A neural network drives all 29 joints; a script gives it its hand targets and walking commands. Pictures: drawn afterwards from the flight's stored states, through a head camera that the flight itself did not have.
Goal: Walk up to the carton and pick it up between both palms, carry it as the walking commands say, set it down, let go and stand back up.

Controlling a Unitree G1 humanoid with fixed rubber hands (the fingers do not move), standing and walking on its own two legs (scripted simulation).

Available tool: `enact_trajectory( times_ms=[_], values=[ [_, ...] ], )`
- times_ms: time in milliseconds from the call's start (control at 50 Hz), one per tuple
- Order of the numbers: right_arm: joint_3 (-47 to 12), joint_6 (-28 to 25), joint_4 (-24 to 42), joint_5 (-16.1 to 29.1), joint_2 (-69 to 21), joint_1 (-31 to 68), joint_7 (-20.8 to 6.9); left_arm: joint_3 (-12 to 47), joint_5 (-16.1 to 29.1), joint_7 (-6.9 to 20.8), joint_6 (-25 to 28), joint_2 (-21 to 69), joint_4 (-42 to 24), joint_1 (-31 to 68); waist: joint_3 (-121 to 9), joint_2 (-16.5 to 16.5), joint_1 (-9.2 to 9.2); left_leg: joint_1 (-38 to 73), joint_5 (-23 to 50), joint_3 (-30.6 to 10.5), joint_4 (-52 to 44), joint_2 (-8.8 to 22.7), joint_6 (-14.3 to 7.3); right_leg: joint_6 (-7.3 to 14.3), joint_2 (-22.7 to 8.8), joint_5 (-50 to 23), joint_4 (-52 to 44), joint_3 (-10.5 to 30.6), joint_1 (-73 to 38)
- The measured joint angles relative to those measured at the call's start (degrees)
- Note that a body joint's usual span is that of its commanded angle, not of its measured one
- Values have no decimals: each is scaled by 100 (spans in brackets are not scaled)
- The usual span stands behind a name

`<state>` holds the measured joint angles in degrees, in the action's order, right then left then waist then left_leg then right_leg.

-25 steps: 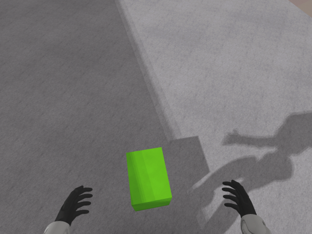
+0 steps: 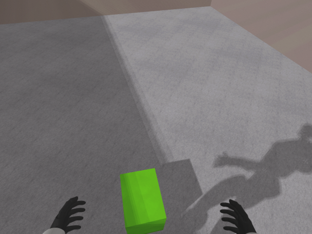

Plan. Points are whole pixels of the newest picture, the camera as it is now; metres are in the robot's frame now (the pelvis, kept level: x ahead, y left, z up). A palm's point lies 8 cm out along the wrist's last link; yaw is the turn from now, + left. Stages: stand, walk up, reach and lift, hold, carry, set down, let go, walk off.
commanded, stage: let go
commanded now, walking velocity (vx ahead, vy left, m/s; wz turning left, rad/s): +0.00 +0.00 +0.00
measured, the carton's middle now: (141, 202) +0.42 +0.05 -0.65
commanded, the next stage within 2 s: stand in 0.04 s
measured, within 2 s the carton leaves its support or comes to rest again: neither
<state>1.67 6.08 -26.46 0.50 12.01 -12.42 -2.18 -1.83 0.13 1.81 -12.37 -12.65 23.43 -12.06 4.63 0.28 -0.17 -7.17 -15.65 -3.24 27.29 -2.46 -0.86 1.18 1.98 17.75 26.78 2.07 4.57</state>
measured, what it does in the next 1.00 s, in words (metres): stands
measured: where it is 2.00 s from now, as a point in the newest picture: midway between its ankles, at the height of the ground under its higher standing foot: outside the picture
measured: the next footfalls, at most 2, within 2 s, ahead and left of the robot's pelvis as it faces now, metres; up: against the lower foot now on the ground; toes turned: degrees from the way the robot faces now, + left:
none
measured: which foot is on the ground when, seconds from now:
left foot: down 0.00-1.00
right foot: down 0.00-1.00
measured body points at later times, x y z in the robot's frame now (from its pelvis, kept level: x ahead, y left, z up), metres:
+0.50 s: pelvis +0.02 +0.02 +0.00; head +0.02 +0.04 +0.45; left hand +0.16 +0.30 -0.11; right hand +0.14 -0.29 -0.09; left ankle -0.01 +0.11 -0.74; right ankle -0.03 -0.11 -0.74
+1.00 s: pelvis +0.01 +0.02 +0.01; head +0.00 +0.03 +0.46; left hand +0.13 +0.32 -0.11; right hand +0.11 -0.29 -0.10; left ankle -0.01 +0.11 -0.74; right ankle -0.03 -0.11 -0.74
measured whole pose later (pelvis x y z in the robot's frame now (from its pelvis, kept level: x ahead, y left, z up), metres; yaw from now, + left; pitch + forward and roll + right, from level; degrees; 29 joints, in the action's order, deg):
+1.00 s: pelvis +0.01 +0.02 +0.01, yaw -1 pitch -2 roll +0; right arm 1.0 -0.3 -54.0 -1.6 20.4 -8.6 1.1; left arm -0.6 -1.7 -1.5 0.2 -21.4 51.6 -9.3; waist 0.5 1.7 0.4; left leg -6.9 -13.2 -1.3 22.1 -2.9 -2.3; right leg -0.5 0.7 14.6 20.9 3.5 4.4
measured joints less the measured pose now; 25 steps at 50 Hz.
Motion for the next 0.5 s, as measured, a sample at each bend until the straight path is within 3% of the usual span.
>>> enact_trajectory(
  times_ms=[40,120,240,500],
  values=[
    [-37,8,-13,5,-7,5,8,-5,15,-49,-73,0,-29,-29,-46,-11,24,-63,-28,-3,72,-10,-18,-16,-9,15,37,-10,43],
    [-90,-234,-653,-291,120,57,219,20,-191,-233,466,-226,516,44,-304,82,-29,-326,-68,51,171,-14,-32,-50,-17,51,149,29,325],
    [65,-468,-1313,-308,509,105,293,-96,-258,-241,956,-569,1176,24,-414,182,-11,-443,-86,128,146,-3,-70,-82,-18,27,90,99,446],
    [7,-584,-1972,-244,729,310,353,59,-230,-325,1173,-741,2015,132,-430,213,72,-234,-69,215,-80,-32,-136,-145,-74,-21,-161,175,245]
  ],
)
